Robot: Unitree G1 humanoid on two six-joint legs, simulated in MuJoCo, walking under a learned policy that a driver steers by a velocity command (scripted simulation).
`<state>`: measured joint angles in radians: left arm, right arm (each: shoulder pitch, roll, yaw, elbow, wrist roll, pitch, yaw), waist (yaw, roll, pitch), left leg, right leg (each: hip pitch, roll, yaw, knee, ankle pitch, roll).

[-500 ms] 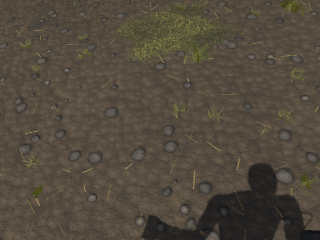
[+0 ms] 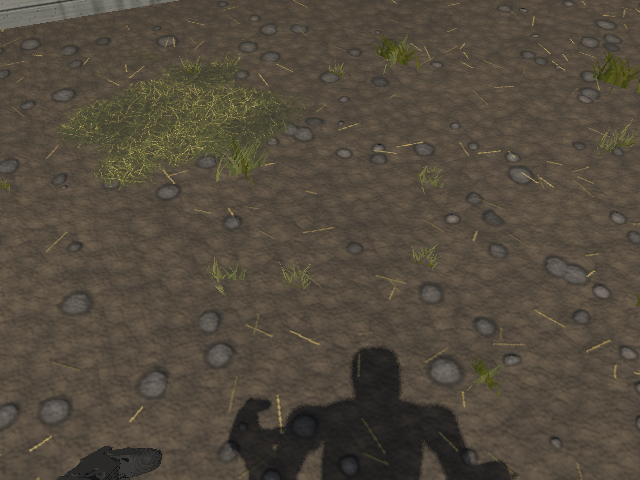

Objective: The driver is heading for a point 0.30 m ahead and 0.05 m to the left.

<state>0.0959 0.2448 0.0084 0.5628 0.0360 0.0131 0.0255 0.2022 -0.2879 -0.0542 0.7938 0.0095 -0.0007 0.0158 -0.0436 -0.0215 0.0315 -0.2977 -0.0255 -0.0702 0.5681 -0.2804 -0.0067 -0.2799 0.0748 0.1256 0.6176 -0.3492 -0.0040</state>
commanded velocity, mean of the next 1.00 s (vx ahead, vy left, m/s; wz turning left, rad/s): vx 0.27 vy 0.00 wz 0.34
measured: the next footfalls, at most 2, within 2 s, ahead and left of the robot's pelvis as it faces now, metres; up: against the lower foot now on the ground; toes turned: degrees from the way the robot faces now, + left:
left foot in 0.48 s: +0.30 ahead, +0.27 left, +0.00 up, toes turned +22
right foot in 0.90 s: +0.38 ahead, +0.05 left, +0.00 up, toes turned +23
